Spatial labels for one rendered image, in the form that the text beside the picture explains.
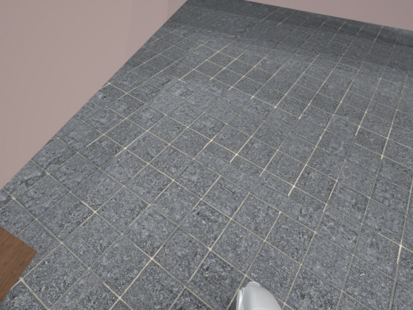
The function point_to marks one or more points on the right robot thigh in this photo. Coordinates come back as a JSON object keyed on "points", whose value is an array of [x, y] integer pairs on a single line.
{"points": [[255, 298]]}

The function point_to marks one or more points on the right robot shin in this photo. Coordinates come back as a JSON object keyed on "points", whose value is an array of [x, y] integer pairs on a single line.
{"points": [[253, 283]]}

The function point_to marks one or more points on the cupboard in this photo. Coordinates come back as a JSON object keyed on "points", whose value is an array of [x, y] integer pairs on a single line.
{"points": [[15, 255]]}

